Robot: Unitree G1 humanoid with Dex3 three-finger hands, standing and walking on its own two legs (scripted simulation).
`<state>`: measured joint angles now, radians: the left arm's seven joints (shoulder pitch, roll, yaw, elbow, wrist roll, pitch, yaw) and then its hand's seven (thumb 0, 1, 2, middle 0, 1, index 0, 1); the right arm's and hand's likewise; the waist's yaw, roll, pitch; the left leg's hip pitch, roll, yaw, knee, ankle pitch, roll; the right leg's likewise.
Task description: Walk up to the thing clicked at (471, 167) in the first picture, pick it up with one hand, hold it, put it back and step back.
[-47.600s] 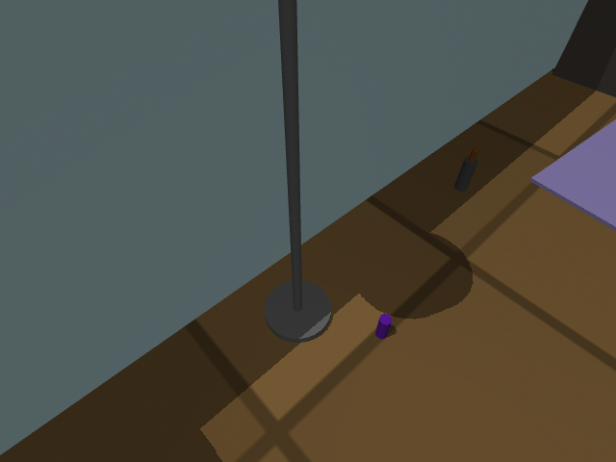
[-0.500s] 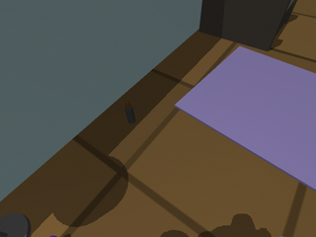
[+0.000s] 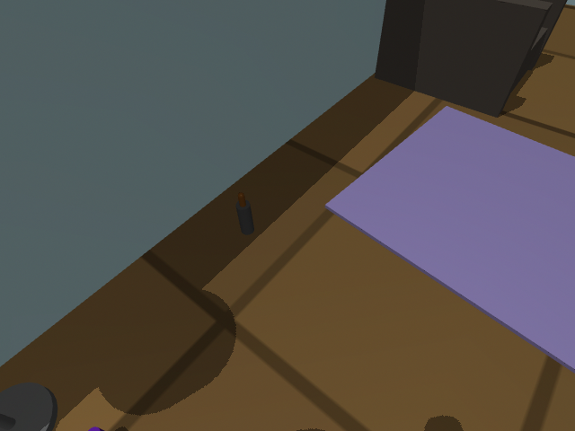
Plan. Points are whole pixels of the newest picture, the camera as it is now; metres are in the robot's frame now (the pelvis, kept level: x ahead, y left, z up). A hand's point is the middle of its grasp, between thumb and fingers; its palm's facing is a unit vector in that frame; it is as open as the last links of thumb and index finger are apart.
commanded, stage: step back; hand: left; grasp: from above
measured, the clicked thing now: (244, 212) +1.06 +0.24 -0.65
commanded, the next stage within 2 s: stand in 0.44 s
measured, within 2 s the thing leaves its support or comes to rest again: neither
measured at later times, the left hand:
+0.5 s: hand out of the picture +0.10 +0.30 -0.16, palm faces +0.00 -0.94 -0.35, open 7.3 cm
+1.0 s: hand out of the picture +0.10 +0.28 -0.14, palm faces -0.04 -0.94 -0.34, open 7.3 cm
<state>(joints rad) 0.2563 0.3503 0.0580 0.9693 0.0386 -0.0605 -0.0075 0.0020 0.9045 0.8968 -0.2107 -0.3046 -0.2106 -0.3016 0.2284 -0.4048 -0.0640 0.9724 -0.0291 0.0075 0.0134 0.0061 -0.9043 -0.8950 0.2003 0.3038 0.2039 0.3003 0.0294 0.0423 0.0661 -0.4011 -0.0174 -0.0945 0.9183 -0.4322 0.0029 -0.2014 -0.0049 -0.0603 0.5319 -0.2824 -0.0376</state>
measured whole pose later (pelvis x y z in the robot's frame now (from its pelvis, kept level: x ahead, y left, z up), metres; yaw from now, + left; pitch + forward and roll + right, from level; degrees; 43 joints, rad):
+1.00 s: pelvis +0.02 +0.02 +0.01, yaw +0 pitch -3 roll +0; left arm 0.11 0.35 0.00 1.14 0.01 -0.02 -0.02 0.00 0.91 0.90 -0.21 -0.30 -0.21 -0.30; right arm 0.10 -0.35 -0.01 1.15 -0.01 -0.01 0.01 0.01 -0.90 -0.90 0.20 0.30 0.20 0.30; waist -0.01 0.01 0.06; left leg -0.18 0.04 0.02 0.35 -0.12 -0.03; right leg -0.08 -0.02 -0.02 0.35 -0.22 0.02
